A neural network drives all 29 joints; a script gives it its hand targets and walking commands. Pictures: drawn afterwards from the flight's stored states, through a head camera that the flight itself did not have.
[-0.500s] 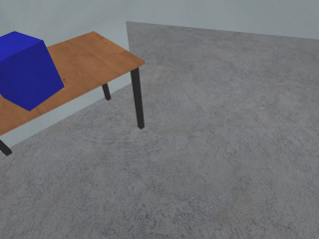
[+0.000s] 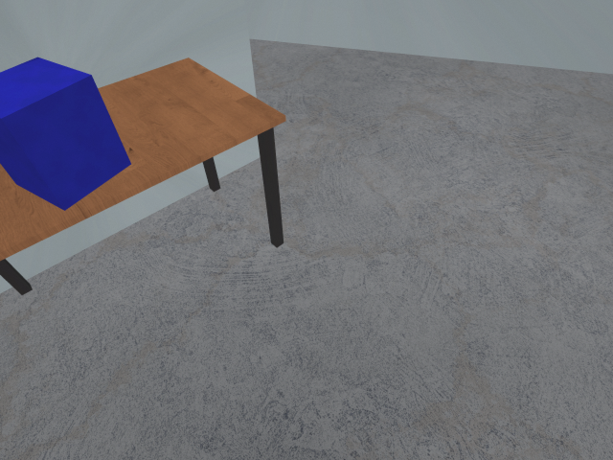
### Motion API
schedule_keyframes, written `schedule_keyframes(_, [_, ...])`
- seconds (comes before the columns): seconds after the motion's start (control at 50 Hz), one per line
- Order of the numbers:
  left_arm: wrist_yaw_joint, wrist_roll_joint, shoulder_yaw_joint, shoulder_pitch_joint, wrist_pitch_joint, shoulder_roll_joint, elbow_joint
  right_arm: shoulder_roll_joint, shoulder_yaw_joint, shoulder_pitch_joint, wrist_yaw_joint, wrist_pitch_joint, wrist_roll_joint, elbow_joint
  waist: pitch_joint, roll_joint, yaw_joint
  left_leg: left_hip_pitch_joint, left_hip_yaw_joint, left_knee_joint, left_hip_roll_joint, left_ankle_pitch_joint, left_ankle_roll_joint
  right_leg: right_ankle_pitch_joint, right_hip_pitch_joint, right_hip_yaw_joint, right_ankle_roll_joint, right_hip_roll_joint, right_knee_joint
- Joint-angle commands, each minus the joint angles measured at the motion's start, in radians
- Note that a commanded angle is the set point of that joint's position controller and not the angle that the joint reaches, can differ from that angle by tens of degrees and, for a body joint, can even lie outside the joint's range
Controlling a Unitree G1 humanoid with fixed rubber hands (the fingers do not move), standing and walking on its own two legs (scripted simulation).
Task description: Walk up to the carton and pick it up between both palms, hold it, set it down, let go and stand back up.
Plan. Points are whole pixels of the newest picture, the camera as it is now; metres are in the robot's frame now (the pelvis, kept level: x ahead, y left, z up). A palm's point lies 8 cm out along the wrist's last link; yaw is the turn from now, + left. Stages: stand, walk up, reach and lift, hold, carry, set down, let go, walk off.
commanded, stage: walk up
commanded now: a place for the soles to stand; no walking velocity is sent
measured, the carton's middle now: (51, 133) +0.86 +0.61 -0.03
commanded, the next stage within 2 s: none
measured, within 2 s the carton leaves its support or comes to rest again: neither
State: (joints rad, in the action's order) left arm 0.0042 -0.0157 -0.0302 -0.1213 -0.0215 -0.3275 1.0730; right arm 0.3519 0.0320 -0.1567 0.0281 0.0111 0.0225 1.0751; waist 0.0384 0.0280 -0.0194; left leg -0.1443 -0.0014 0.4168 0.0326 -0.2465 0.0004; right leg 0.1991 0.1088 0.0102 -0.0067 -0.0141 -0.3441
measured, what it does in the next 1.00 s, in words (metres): walks ahead, turning left: left foot, then right foot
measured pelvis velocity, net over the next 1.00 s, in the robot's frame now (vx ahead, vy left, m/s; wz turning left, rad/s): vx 0.20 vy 0.15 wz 0.52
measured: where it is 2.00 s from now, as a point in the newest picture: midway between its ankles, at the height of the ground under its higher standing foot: outside the picture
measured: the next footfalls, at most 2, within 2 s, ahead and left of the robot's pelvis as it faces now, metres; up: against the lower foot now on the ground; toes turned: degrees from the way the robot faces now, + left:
left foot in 0.28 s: +0.14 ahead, +0.25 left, +0.00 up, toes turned +17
right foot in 0.68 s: +0.30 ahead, +0.06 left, +0.00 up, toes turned +19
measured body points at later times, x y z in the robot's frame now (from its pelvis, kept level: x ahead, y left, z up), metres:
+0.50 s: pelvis +0.09 +0.12 -0.02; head +0.09 +0.14 +0.43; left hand +0.10 +0.45 -0.13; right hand +0.20 -0.17 -0.12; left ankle +0.10 +0.23 -0.75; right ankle +0.14 -0.02 -0.69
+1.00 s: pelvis +0.20 +0.15 -0.02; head +0.24 +0.17 +0.43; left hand +0.10 +0.46 -0.13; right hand +0.45 -0.08 -0.13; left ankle +0.17 +0.28 -0.73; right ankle +0.26 +0.05 -0.75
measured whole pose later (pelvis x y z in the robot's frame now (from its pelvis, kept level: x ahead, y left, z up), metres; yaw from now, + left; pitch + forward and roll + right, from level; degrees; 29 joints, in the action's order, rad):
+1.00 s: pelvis +0.20 +0.15 -0.02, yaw +30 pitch -2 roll +0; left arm 0.01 -0.01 -0.05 -0.27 -0.03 -0.38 0.79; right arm 0.42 0.05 -0.24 0.01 -0.01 0.00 0.83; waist 0.12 0.02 0.05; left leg -0.39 -0.01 0.77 0.03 -0.38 0.02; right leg 0.33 0.26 0.17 0.00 0.09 -0.63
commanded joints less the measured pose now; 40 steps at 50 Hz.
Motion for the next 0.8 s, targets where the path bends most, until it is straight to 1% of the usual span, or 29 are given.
schedule_keyframes(0.0, [-0.04, -0.023, -0.137, -0.112, -0.044, -0.393, -0.13, 0.233, 0.073, 0.116, 0.046, 0.035, 0.047, -0.192, 0.013, -0.115, 0.099, -0.486, -0.08, 0.486, 0.065, -0.248, 0.014, 0.289, -0.154, -0.381, -0.21, 0.476, 0.188])
schedule_keyframes(0.02, [-0.042, -0.02, -0.14, -0.054, -0.045, -0.385, -0.163, 0.24, 0.082, 0.085, 0.055, 0.036, 0.041, -0.198, 0.043, -0.104, 0.068, -0.45, -0.101, 0.54, 0.092, -0.223, 0.011, 0.304, -0.059, -0.35, -0.231, 0.488, 0.195])
schedule_keyframes(0.06, [-0.037, -0.02, -0.134, 0.003, -0.055, -0.348, -0.205, 0.238, 0.103, 0.01, 0.072, 0.033, 0.026, -0.201, 0.06, -0.1, 0.02, -0.44, -0.114, 0.508, 0.126, -0.173, -0.008, 0.276, -0.043, -0.234, -0.217, 0.437, 0.181])
schedule_keyframes(0.1, [-0.037, -0.026, -0.142, -0.003, -0.06, -0.337, -0.229, 0.224, 0.107, -0.028, 0.091, 0.031, 0.013, -0.216, 0.052, -0.114, 0.009, -0.433, -0.079, 0.469, 0.125, -0.131, -0.019, 0.172, -0.074, -0.115, -0.197, 0.382, 0.143])
schedule_keyframes(0.16, [-0.028, -0.026, -0.144, -0.007, -0.066, -0.339, -0.254, 0.218, 0.107, 0.018, 0.105, 0.022, 0.004, -0.243, 0.069, -0.173, 0.036, -0.324, -0.029, 0.346, 0.13, -0.054, -0.019, 0.099, 0.018, 0.008, -0.178, 0.332, 0.104])
schedule_keyframes(0.2, [-0.016, -0.029, -0.144, 0.043, -0.061, -0.344, -0.278, 0.21, 0.109, -0.067, 0.101, 0.012, -0.006, -0.228, 0.045, -0.222, -0.001, -0.167, 0.048, 0.259, 0.101, -0.001, -0.011, 0.071, 0.112, 0.092, -0.142, 0.3, 0.023])
schedule_keyframes(0.22, [-0.013, -0.033, -0.144, 0.058, -0.054, -0.343, -0.284, 0.219, 0.114, -0.122, 0.095, 0.008, -0.01, -0.212, 0.019, -0.215, -0.025, -0.078, 0.093, 0.237, 0.079, 0.025, -0.012, 0.114, 0.155, 0.115, -0.127, 0.282, -0.045])
schedule_keyframes(0.24, [-0.012, -0.038, -0.138, 0.046, -0.045, -0.325, -0.283, 0.232, 0.119, -0.177, 0.087, 0.001, -0.009, -0.189, -0.008, -0.133, -0.047, 0.02, 0.131, 0.207, 0.043, 0.046, -0.007, 0.146, 0.209, 0.151, -0.105, 0.264, -0.162])
schedule_keyframes(0.26, [-0.01, -0.048, -0.125, -0.003, -0.038, -0.285, -0.283, 0.266, 0.138, -0.275, 0.074, -0.005, -0.007, -0.159, -0.082, 0.018, -0.08, 0.157, 0.127, 0.204, -0.011, -0.03, 0.008, 0.158, 0.25, 0.187, -0.087, 0.209, -0.403])
schedule_keyframes(0.28, [-0.004, -0.037, -0.108, -0.024, -0.034, -0.236, -0.302, 0.335, 0.158, -0.367, 0.057, -0.006, -0.001, -0.153, -0.074, 0.232, -0.145, 0.238, 0.001, 0.086, 0.022, -0.159, 0.045, 0.222, 0.382, 0.207, -0.061, 0.136, -0.646])
schedule_keyframes(0.3, [0.006, -0.018, -0.085, -0.024, -0.032, -0.177, -0.337, 0.407, 0.166, -0.364, 0.036, -0.006, 0.013, -0.179, -0.012, 0.438, -0.138, 0.204, -0.454, -0.13, 0.203, -0.389, 0.124, 0.44, 0.574, 0.174, -0.021, 0.023, -0.838])
schedule_keyframes(0.32, [0.01, -0.018, -0.091, -0.027, -0.03, -0.261, -0.349, 0.438, 0.157, -0.286, 0.04, -0.008, -0.004, -0.218, -0.024, 0.365, -0.098, 0.073, -0.754, -0.289, 0.315, -0.514, 0.252, 0.409, 0.535, 0.013, -0.017, 0.032, -0.863])
schedule_keyframes(0.34, [0.008, -0.029, -0.103, -0.019, -0.031, -0.313, -0.329, 0.428, 0.159, -0.205, 0.042, -0.002, -0.02, -0.243, 0.063, 0.261, -0.05, -0.077, -0.782, -0.321, 0.361, -0.659, 0.294, 0.395, 0.504, -0.028, -0.014, 0.083, -0.886])
schedule_keyframes(0.36, [0.01, -0.022, -0.106, -0.023, -0.033, -0.34, -0.308, 0.411, 0.156, -0.155, 0.037, -0.006, -0.017, -0.271, 0.094, 0.166, -0.029, -0.119, -0.63, -0.265, 0.314, -0.603, 0.266, 0.359, 0.478, -0.044, -0.02, 0.116, -0.861])
schedule_keyframes(0.4, [0.02, -0.004, -0.099, -0.127, -0.031, -0.301, -0.252, 0.336, 0.127, -0.106, 0.018, -0.027, -0.018, -0.281, 0.051, 0.121, 0.013, -0.129, -0.388, -0.183, 0.19, -0.382, 0.192, 0.216, 0.4, -0.04, -0.024, 0.129, -0.781])
schedule_keyframes(0.42, [0.024, -0.002, -0.096, -0.149, -0.026, -0.295, -0.244, 0.324, 0.122, -0.132, 0.013, -0.038, -0.024, -0.283, 0.034, 0.101, 0.008, -0.156, -0.343, -0.167, 0.162, -0.309, 0.178, 0.166, 0.355, -0.025, -0.018, 0.117, -0.739])
schedule_keyframes(0.44, [0.027, -0.003, -0.1, -0.16, -0.023, -0.293, -0.236, 0.313, 0.116, -0.146, 0.012, -0.045, -0.021, -0.29, 0.031, 0.098, 0.007, -0.197, -0.31, -0.171, 0.142, -0.29, 0.178, 0.135, 0.321, -0.009, -0.012, 0.107, -0.698])
schedule_keyframes(0.48, [0.028, -0.005, -0.099, -0.155, -0.024, -0.286, -0.251, 0.307, 0.11, -0.155, 0.015, -0.05, -0.011, -0.302, 0.051, 0.115, 0.011, -0.213, -0.301, -0.175, 0.141, -0.31, 0.208, 0.149, 0.312, 0.012, -0.001, 0.085, -0.577])
schedule_keyframes(0.54, [0.028, -0.013, -0.098, -0.117, -0.034, -0.273, -0.285, 0.301, 0.104, -0.19, 0.014, -0.051, -0.008, -0.321, 0.068, 0.112, -0.001, -0.185, -0.314, -0.138, 0.163, -0.24, 0.241, 0.165, 0.32, 0.014, 0.005, 0.075, -0.431])
schedule_keyframes(0.58, [0.019, -0.018, -0.1, -0.12, -0.04, -0.26, -0.293, 0.294, 0.099, -0.19, 0.003, -0.048, -0.008, -0.332, 0.056, 0.101, 0.004, -0.238, -0.296, -0.066, 0.16, -0.062, 0.221, 0.135, 0.215, 0.032, -0.005, 0.043, -0.367])
schedule_keyframes(0.6, [0.012, -0.018, -0.1, -0.146, -0.043, -0.248, -0.291, 0.291, 0.096, -0.176, -0.004, -0.047, -0.006, -0.342, 0.029, 0.101, 0.022, -0.265, -0.279, -0.008, 0.158, 0.05, 0.205, 0.082, 0.138, 0.04, -0.007, 0.033, -0.322])
schedule_keyframes(0.62, [0.005, -0.017, -0.1, -0.18, -0.048, -0.24, -0.284, 0.275, 0.087, -0.152, -0.011, -0.044, -0.006, -0.351, 0.008, 0.081, 0.046, -0.283, -0.253, 0.061, 0.137, 0.15, 0.177, 0.013, 0.06, 0.037, -0.012, 0.027, -0.254])
schedule_keyframes(0.64, [-0.002, -0.021, -0.103, -0.202, -0.052, -0.256, -0.287, 0.24, 0.072, -0.154, -0.019, -0.045, -0.013, -0.352, -0.019, 0.049, 0.065, -0.287, -0.235, 0.138, 0.102, 0.176, 0.137, -0.039, 0.001, 0.001, -0.029, 0.044, -0.193])
schedule_keyframes(0.66, [-0.01, -0.029, -0.112, -0.213, -0.06, -0.298, -0.293, 0.185, 0.052, -0.163, -0.024, -0.047, -0.023, -0.354, -0.04, -0.082, 0.074, -0.309, -0.175, 0.265, 0.014, 0.093, 0.082, 0.024, -0.022, -0.148, -0.071, 0.163, -0.071])
schedule_keyframes(0.68, [-0.014, -0.028, -0.118, -0.212, -0.065, -0.356, -0.306, 0.138, 0.035, -0.192, -0.029, -0.044, -0.026, -0.354, -0.049, -0.237, 0.06, -0.405, -0.094, 0.456, -0.136, -0.207, 0.028, 0.083, -0.056, -0.441, -0.137, 0.368, 0.065])
schedule_keyframes(0.7, [-0.013, -0.02, -0.121, -0.16, -0.062, -0.377, -0.327, 0.208, 0.057, -0.247, -0.042, -0.03, -0.012, -0.326, -0.034, -0.174, 0.03, -0.415, -0.097, 0.59, -0.097, -0.363, 0.019, 0.171, -0.003, -0.51, -0.19, 0.447, 0.076])
schedule_keyframes(0.72, [-0.013, -0.014, -0.125, -0.126, -0.056, -0.377, -0.336, 0.272, 0.071, -0.265, -0.048, -0.027, -0.012, -0.309, -0.016, -0.156, 0.029, -0.38, -0.1, 0.658, -0.052, -0.36, 0.029, 0.228, 0.071, -0.511, -0.244, 0.456, 0.063])
schedule_keyframes(0.74, [-0.011, -0.014, -0.118, -0.126, -0.053, -0.348, -0.332, 0.277, 0.073, -0.271, -0.046, -0.03, -0.013, -0.298, 0.011, -0.144, 0.022, -0.377, -0.092, 0.658, -0.029, -0.332, 0.033, 0.207, 0.092, -0.448, -0.237, 0.42, 0.064])
schedule_keyframes(0.78, [-0.01, -0.005, -0.103, -0.143, -0.056, -0.312, -0.332, 0.245, 0.071, -0.248, -0.034, -0.036, -0.022, -0.285, 0.011, -0.17, 0.02, -0.383, -0.088, 0.61, -0.011, -0.266, 0.028, -0.076, 0.053, -0.256, -0.209, 0.339, 0.021])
